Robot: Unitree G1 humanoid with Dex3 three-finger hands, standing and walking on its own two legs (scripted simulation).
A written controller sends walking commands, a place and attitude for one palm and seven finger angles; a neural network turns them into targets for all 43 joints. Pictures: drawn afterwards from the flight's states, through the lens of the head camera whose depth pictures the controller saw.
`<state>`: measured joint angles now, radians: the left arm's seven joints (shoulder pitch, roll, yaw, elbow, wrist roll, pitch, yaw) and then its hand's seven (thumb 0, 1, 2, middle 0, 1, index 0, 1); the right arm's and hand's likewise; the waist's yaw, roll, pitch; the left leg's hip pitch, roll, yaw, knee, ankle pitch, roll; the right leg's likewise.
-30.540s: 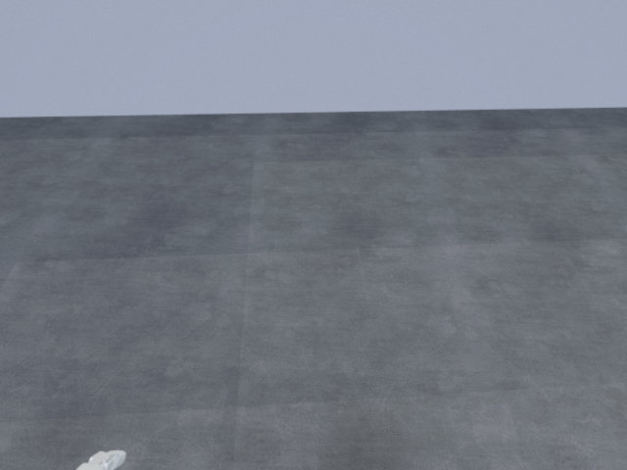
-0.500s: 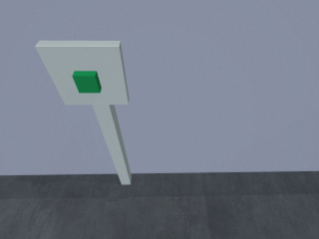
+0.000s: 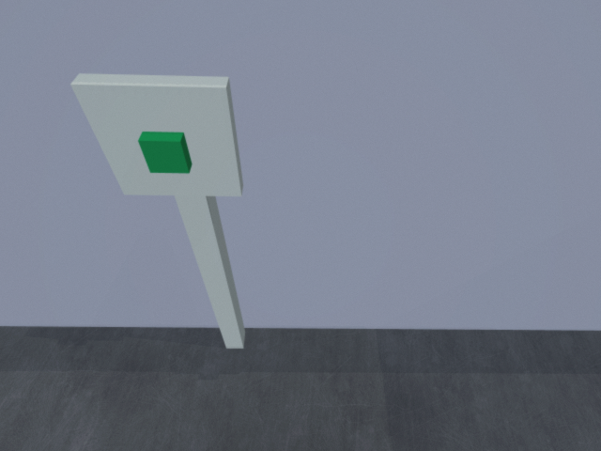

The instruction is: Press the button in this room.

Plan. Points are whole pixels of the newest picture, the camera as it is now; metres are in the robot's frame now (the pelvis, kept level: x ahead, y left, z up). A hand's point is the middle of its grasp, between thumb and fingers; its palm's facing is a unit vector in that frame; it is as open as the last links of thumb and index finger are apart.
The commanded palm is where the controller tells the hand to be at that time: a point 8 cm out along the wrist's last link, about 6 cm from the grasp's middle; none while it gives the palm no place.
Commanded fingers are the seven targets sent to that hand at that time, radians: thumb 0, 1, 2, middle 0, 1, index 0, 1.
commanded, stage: look again from close up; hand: left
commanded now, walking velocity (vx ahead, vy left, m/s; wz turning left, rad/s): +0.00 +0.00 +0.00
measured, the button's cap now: (167, 151) +0.50 +0.25 +0.11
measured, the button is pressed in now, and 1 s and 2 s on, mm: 0 0 0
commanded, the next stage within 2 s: raise the hand and make a fist in 0.20 s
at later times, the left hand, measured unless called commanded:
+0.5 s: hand (162, 414) +0.17 +0.19 -0.03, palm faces +0.24 -0.96 -0.14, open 6.8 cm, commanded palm +0.09 +0.22 -0.05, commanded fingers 0.00 0.90 0.90 -0.50 -0.63 -0.50 -0.63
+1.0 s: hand (165, 422) +0.15 +0.17 +0.00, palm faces +0.02 -1.00 -0.04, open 3.6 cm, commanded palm +0.12 +0.24 +0.01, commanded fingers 0.00 0.90 0.90 -1.19 -1.38 -1.19 -1.38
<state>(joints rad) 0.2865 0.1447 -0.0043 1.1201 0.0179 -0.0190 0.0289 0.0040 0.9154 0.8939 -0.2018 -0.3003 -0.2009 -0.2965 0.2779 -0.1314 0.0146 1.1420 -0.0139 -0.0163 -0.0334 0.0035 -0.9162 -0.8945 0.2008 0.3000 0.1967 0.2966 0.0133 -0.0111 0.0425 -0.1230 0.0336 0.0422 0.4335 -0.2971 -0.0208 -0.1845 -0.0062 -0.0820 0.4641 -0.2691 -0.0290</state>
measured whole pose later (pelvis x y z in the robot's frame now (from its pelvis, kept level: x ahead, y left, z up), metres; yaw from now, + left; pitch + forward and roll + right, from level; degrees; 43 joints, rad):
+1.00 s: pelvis -0.05 +0.00 -0.07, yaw +2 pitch +10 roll -2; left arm 0.46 0.20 0.07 -0.16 -0.22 -0.35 -0.21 0.01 0.90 0.90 -0.93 -1.10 -0.93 -1.09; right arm 0.22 -0.18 0.06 0.52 0.02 -0.18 -0.04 0.01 -0.90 -0.89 0.21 0.30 0.20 0.30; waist 0.03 0.03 -0.10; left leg -0.72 0.04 -0.03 1.05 -0.51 -0.02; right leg -0.72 -0.03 -0.14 1.00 -0.45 -0.04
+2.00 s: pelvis -0.01 +0.02 -0.01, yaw +2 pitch +1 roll -1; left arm 0.22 0.28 0.28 -0.13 -0.30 -0.02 -0.26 0.01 0.90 0.89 -1.30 -1.50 -1.30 -1.50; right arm 0.25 -0.25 0.07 0.62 0.05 -0.26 -0.07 0.01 -0.90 -0.89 0.21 0.30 0.20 0.30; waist 0.04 0.05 -0.07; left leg -0.28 0.02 0.01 0.63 -0.37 0.00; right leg -0.30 -0.03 -0.11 0.60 -0.32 -0.01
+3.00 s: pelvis -0.02 +0.01 -0.01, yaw +0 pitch +2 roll +0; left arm -0.19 0.25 0.23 0.29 -0.21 -0.09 -0.17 0.01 0.90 0.90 -1.30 -1.50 -1.30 -1.50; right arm 0.26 -0.26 0.05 0.65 0.04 -0.21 -0.08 0.01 -0.90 -0.89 0.20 0.30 0.20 0.30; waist 0.01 0.03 -0.03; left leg -0.29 0.02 0.04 0.59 -0.33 -0.01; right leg -0.34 -0.02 -0.08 0.60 -0.29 -0.02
